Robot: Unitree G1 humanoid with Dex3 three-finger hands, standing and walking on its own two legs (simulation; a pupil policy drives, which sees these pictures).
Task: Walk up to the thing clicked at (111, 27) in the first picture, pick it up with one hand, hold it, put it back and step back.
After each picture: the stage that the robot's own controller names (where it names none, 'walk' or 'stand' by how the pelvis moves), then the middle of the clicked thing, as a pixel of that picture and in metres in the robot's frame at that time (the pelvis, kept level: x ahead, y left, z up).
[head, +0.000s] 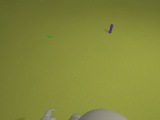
stand; (110, 29) +2.31 -0.52 -0.66
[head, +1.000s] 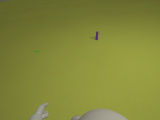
walk; (96, 35) +2.22 -0.04 -0.62
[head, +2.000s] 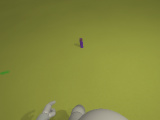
walk; (81, 43) +1.58 +0.31 -0.65
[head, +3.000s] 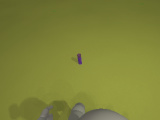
walk; (79, 59) +1.06 +0.29 -0.65
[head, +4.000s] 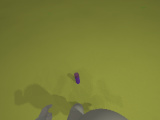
walk; (77, 78) +0.65 +0.25 -0.65
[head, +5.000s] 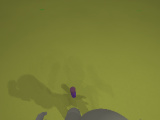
stand; (73, 92) +0.40 +0.20 -0.63
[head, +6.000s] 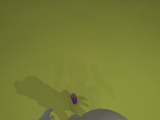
stand; (74, 99) +0.35 +0.21 -0.65
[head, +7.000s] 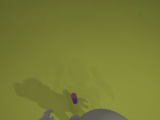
stand; (74, 98) +0.37 +0.21 -0.66
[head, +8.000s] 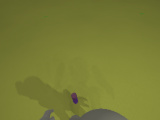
stand; (74, 98) +0.36 +0.21 -0.66
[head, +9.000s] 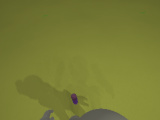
stand; (74, 99) +0.35 +0.21 -0.66
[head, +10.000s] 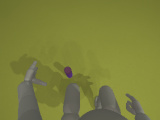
go down; (68, 72) +0.41 +0.21 -0.43
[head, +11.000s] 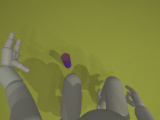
go down; (67, 61) +0.44 +0.23 -0.28
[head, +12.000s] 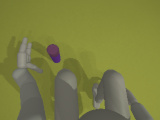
close in; (55, 55) +0.43 +0.25 -0.20
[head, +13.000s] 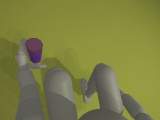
close; (35, 53) +0.43 +0.27 -0.16
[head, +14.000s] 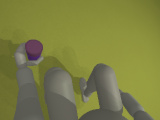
lift; (34, 53) +0.41 +0.28 -0.16
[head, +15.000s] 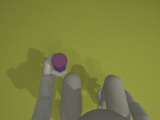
lift; (60, 66) +0.34 +0.23 -0.03
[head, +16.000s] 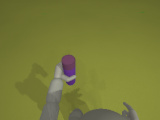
hold; (69, 72) +0.32 +0.16 +0.08
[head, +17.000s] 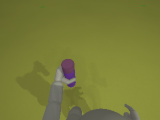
hold; (69, 75) +0.31 +0.16 +0.03
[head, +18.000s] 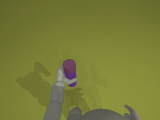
hold; (70, 75) +0.32 +0.15 +0.03
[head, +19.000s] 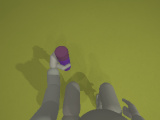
crouch; (64, 60) +0.41 +0.18 -0.04
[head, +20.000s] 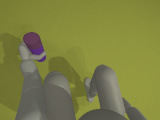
lower; (37, 50) +0.46 +0.26 -0.14
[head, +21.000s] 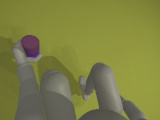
lower; (32, 51) +0.43 +0.27 -0.17
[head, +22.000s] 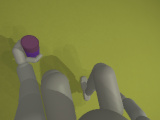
lower; (32, 51) +0.43 +0.27 -0.17
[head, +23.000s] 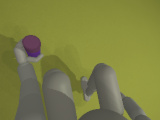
lower; (33, 51) +0.43 +0.27 -0.16
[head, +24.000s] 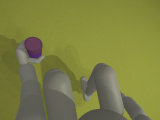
rest; (35, 52) +0.42 +0.27 -0.16
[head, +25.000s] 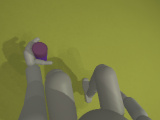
withdraw; (41, 55) +0.42 +0.25 -0.17
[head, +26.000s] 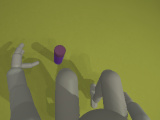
stand; (58, 56) +0.43 +0.22 -0.20
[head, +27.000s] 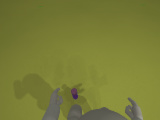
stand; (74, 94) +0.36 +0.17 -0.57
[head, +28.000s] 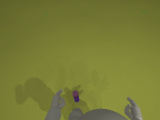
stand; (76, 96) +0.38 +0.18 -0.60
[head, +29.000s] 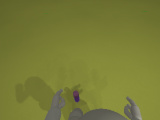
stand; (76, 96) +0.37 +0.17 -0.60
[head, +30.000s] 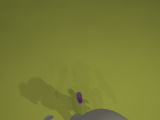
stand; (79, 98) +0.39 +0.17 -0.65
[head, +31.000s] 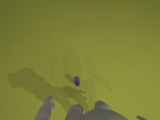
walk; (77, 81) +0.45 +0.15 -0.63
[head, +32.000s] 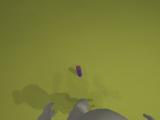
walk; (79, 71) +0.67 +0.24 -0.63
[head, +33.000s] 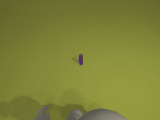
stand; (81, 59) +1.02 +0.19 -0.63
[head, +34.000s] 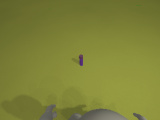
stand; (81, 60) +1.01 +0.20 -0.65
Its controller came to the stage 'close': yes
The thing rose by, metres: 0.68
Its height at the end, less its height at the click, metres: +0.00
